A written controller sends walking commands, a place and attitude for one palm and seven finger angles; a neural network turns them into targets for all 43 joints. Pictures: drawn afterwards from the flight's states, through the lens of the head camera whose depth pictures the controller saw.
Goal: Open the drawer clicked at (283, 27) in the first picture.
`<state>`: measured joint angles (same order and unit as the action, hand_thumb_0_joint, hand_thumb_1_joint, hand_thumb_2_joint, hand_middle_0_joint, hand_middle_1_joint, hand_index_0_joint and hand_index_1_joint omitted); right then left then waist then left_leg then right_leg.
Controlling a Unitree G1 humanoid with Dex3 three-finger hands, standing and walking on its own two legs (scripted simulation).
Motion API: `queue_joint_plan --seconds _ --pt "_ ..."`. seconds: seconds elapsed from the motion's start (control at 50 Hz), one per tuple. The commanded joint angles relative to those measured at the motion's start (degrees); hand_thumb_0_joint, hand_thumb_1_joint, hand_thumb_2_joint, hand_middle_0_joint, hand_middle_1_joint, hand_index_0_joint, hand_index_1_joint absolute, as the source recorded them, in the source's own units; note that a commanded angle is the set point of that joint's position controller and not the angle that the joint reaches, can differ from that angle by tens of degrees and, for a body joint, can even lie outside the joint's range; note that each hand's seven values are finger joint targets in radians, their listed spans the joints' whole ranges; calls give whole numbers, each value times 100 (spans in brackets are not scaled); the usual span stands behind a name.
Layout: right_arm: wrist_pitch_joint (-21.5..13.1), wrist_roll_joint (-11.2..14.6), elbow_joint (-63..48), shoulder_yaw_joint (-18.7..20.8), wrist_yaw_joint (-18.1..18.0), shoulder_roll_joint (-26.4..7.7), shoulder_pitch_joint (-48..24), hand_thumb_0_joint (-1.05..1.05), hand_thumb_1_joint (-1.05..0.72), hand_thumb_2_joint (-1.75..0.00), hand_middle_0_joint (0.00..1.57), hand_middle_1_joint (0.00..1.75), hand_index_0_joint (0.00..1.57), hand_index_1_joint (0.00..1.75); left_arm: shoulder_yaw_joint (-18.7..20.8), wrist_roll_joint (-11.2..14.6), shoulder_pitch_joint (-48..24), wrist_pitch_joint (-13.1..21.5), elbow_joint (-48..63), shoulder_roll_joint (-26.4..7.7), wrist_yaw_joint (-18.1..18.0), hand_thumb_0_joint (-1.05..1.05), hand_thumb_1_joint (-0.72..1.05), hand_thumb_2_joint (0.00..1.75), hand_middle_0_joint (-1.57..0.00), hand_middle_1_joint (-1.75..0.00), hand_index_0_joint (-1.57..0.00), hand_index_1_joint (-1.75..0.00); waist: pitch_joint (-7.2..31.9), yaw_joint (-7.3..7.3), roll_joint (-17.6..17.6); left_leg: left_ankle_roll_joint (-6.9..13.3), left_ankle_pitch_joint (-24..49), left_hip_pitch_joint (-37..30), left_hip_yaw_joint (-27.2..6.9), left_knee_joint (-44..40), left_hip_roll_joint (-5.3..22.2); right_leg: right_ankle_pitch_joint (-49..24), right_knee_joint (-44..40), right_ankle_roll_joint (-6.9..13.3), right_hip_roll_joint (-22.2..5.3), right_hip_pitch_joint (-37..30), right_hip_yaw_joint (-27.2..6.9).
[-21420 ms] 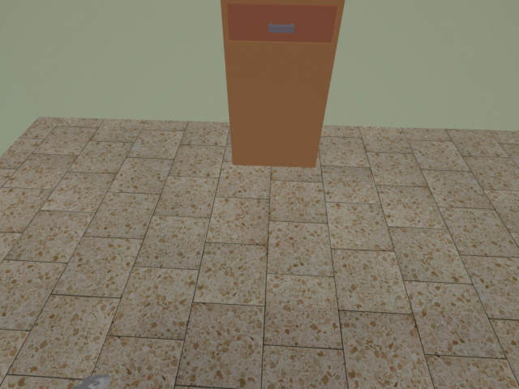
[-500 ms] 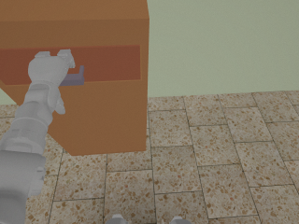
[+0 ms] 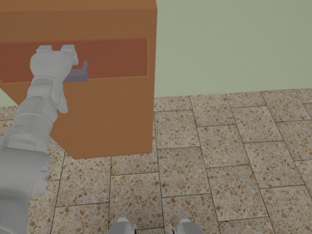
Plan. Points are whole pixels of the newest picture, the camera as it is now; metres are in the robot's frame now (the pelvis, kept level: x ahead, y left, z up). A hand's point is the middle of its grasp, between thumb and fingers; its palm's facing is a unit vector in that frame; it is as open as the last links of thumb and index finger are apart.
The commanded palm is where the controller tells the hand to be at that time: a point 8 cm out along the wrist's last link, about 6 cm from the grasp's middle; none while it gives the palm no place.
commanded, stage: lower the fingers behind the handle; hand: left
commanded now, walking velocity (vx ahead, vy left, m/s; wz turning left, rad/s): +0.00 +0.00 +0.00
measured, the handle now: (68, 70) +0.55 +0.23 +0.07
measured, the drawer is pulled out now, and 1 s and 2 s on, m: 0.00 0.00 0.00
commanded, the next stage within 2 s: lift the fingers back up to retry in 0.14 s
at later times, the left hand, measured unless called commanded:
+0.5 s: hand (60, 79) +0.50 +0.24 +0.08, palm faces -0.06 +0.00 -1.00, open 13.7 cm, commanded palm +0.49 +0.24 +0.14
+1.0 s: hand (56, 66) +0.50 +0.23 +0.12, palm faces +0.00 -0.03 -1.00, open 13.4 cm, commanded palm +0.48 +0.23 +0.18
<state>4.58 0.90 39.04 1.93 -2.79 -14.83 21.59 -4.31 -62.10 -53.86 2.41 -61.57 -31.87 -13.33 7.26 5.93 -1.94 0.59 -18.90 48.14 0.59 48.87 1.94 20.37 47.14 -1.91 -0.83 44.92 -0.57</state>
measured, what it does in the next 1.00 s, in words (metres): shifts its weight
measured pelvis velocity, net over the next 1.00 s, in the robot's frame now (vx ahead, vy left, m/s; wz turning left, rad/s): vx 0.05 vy -0.01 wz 0.02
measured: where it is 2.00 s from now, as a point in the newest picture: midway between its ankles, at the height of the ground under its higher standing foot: outside the picture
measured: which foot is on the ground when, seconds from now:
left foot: down 0.00-1.00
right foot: down 0.00-1.00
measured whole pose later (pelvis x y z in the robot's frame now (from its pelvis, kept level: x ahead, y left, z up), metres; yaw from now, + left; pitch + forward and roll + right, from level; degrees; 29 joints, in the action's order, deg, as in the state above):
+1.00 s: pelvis +0.05 -0.01 +0.03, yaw +1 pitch +13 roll -1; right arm 5.4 1.2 40.4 3.2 -2.4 -14.9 16.8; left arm -2.7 -58.0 -42.2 1.6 -46.8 -29.6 -7.7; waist 6.5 2.8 -3.7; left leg -0.6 -19.1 32.6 -0.2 38.9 2.0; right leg 20.6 36.7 -1.0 -0.7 29.0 0.5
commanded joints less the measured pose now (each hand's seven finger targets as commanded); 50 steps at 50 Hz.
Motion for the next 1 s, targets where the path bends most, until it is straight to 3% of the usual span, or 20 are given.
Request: queue_joint_plan --seconds 0.0,0.2,0.24,0.28,0.32,0.38,0.44,0.48,0.54,0.56,0.58,0.62,0.68,0.74,0.8,0.82,0.86,0.9,0.94,0.98 --pt "-101 -18 -347 341 -74 -935 744 0 -90 -90 20 30 20 30 138 42 -1772 -167 318 -866 92 0 -50 30 -30 -120 -30 -120 1565 225 103 199 180 -1653 -9 -684 -204 -226 -787 324 389 -158 306" --pt "-128 14 -318 291 -126 -975 715 0 -90 -90 20 30 20 30 255 66 -1802 -241 212 -1161 179 0 -50 30 -30 -120 -30 -120 1402 264 232 227 -37 -1427 35 -710 -214 -107 -862 296 374 -248 259" --pt "-141 17 -342 288 -126 -954 706 0 -90 -90 20 30 20 30 239 99 -1787 -198 364 -1127 205 0 -50 30 -30 -120 -30 -120 1525 206 156 224 2 -1506 54 -730 -228 -128 -890 298 372 -363 246" --pt "-141 14 -358 293 -140 -949 710 0 -90 -90 20 30 20 30 424 107 -1931 -133 566 -1388 202 0 -50 30 -30 -120 -30 -120 1731 165 58 227 112 -1643 50 -753 -226 -201 -899 290 378 -513 227" --pt "-159 15 -366 298 -156 -920 657 0 -90 -90 20 30 20 30 355 130 -2160 -82 846 -1309 191 0 -50 30 -30 -120 -30 -120 1802 197 -55 228 122 -1766 54 -781 -223 -228 -942 275 374 -550 210" --pt "-160 23 -369 299 -179 -912 659 0 -90 -90 20 30 20 30 574 148 -2174 -18 920 -1573 165 0 -50 30 -30 -120 -30 -120 1883 159 28 239 229 -1862 29 -822 -230 -308 -1008 267 386 -749 194" --pt "-178 11 -362 314 -185 -888 625 0 -90 -90 20 30 20 30 632 171 -2239 74 1259 -1591 141 0 -50 30 -30 -120 -30 -120 2031 103 -142 228 548 -2118 36 -852 -228 -549 -1047 283 395 -909 197" --pt "-166 1 -349 322 -198 -894 615 0 -90 -90 20 30 20 30 866 176 -2248 164 1463 -1851 105 0 -50 30 -30 -120 -30 -120 2205 38 -173 225 832 -2259 22 -862 -227 -768 -1044 286 403 -1097 193" --pt "-189 -7 -319 355 -176 -861 552 0 -90 -90 20 30 20 30 673 206 -2423 241 1850 -1552 68 0 -50 30 -30 -120 -30 -120 2160 62 -435 201 1107 -2574 28 -910 -224 -946 -1101 305 418 -1082 231" --pt "-183 -14 -319 368 -178 -867 528 0 -90 -90 20 30 20 30 792 217 -2435 282 1984 -1654 50 0 -50 30 -30 -120 -30 -120 2257 46 -320 211 1291 -2675 20 -907 -215 -1079 -1118 309 423 -1204 232" --pt "-175 -17 -311 374 -175 -872 529 0 -90 -90 20 30 20 30 932 198 -2414 310 2136 -1832 17 0 -50 30 -30 -120 -30 -120 2416 -23 -533 188 1464 -2794 13 -901 -229 -1212 -1076 321 426 -1277 228" --pt "-174 -31 -317 394 -155 -850 472 0 -90 -90 20 30 20 30 827 228 -2417 305 2414 -1629 -19 0 -50 30 -30 -120 -30 -120 2502 -10 -628 177 1782 -3059 15 -894 -232 -1438 -1091 331 443 -1311 264" --pt "-150 -17 -281 404 -149 -859 414 0 -90 -90 20 30 20 30 1003 289 -2250 267 2474 -1784 -46 0 -50 30 -30 -120 -30 -120 2466 -58 -499 172 2083 -3127 3 -937 -239 -1725 -1122 328 450 -1548 278" --pt "-161 -7 -264 417 -112 -858 320 0 -90 -90 20 30 20 30 713 336 -2493 169 2778 -1443 -23 0 -50 30 -30 -120 -30 -120 2396 1 -643 148 2351 -3433 -23 -999 -217 -1819 -1173 342 456 -1473 331" --pt "-134 -14 -289 434 -113 -876 245 0 -90 -90 20 30 20 30 1007 393 -2422 153 3218 -1790 22 0 -50 30 -30 -120 -30 -120 2804 -116 -717 136 2961 -3776 -22 -971 -227 -2296 -1165 338 442 -1832 309" --pt "-125 -13 -331 427 -103 -847 183 0 -90 -90 20 30 20 30 911 425 -2372 137 3371 -1654 50 0 -50 30 -30 -120 -30 -120 2881 -143 -756 129 3136 -3865 -22 -982 -232 -2378 -1170 336 437 -1917 318" --pt "-108 -6 -305 424 -76 -837 123 0 -90 -90 20 30 20 30 734 478 -2101 65 3203 -1368 139 0 -50 30 -30 -120 -30 -120 2555 -99 -681 127 3339 -3814 -1 -999 -222 -2501 -1245 338 425 -1907 333" --pt "-40 15 -259 414 -34 -854 64 0 -90 -90 20 30 20 30 818 457 -1662 -74 2773 -1409 208 0 -50 30 -30 -120 -30 -120 2166 -169 -396 127 3105 -3556 13 -1075 -227 -2464 -1266 340 427 -1941 353" --pt "2 31 -324 394 -12 -845 -48 0 -90 -90 20 30 20 30 649 479 -1465 -174 2591 -1192 316 0 -50 30 -30 -120 -30 -120 1962 -176 -152 157 2809 -3366 73 -1170 -262 -2462 -1334 334 399 -2083 341" --pt "71 48 -351 367 -9 -869 -100 0 -90 -90 20 30 20 30 722 455 -1308 -221 2462 -1324 442 0 -50 30 -30 -120 -30 -120 1928 -233 -58 158 2761 -3237 129 -1214 -281 -2626 -1338 334 359 -2282 308"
